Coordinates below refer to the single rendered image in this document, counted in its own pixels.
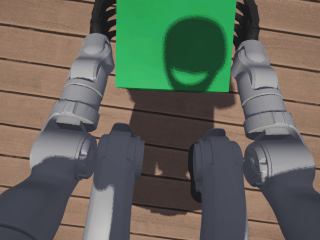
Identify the left robot upper arm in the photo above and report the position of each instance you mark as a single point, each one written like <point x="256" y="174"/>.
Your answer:
<point x="34" y="208"/>

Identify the right robot hand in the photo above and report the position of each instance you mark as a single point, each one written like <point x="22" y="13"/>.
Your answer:
<point x="249" y="23"/>

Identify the left robot hand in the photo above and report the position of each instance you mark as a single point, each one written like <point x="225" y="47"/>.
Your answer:
<point x="99" y="22"/>

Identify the carton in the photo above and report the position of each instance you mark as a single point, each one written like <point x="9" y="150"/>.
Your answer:
<point x="174" y="45"/>

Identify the right robot forearm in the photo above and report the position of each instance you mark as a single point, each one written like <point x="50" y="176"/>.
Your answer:
<point x="261" y="98"/>

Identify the right robot upper arm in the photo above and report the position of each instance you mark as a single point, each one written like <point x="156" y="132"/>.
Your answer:
<point x="284" y="172"/>

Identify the left robot forearm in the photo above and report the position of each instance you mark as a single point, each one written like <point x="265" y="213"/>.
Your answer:
<point x="84" y="88"/>

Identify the left robot shin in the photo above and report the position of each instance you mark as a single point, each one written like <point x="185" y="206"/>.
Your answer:
<point x="104" y="139"/>

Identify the right robot foot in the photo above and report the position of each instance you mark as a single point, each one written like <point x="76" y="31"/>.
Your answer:
<point x="195" y="195"/>

